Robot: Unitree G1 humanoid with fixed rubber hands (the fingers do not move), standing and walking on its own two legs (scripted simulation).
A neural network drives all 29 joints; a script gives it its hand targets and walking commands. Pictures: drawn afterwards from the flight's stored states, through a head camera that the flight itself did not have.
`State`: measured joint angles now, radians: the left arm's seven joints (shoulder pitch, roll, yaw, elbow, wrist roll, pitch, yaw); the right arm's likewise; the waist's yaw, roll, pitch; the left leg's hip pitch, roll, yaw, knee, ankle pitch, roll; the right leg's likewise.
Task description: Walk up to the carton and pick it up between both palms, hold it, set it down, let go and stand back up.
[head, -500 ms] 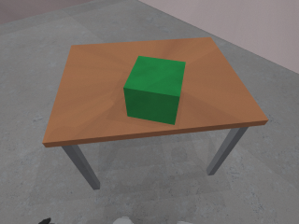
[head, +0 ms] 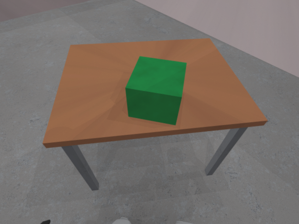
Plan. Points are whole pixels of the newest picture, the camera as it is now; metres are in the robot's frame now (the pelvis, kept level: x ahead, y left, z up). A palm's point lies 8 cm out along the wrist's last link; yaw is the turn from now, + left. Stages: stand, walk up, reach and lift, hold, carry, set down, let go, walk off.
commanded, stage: walk up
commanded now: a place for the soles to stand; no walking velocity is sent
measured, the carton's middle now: (157, 89) +0.60 -0.01 -0.01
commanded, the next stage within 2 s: none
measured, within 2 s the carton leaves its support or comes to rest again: neither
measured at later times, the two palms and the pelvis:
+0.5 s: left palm out of the picture +0.09 +0.31 -0.10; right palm out of the picture +0.05 -0.32 -0.10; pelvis +0.00 -0.01 +0.00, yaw +0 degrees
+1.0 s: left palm out of the picture +0.09 +0.32 -0.10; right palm out of the picture +0.06 -0.32 -0.09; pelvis +0.00 +0.00 +0.00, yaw +0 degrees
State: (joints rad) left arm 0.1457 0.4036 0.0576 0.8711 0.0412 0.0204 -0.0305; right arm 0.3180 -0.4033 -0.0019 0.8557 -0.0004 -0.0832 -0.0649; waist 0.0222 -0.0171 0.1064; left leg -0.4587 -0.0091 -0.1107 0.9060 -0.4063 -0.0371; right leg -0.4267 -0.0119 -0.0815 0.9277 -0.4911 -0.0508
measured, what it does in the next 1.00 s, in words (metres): stands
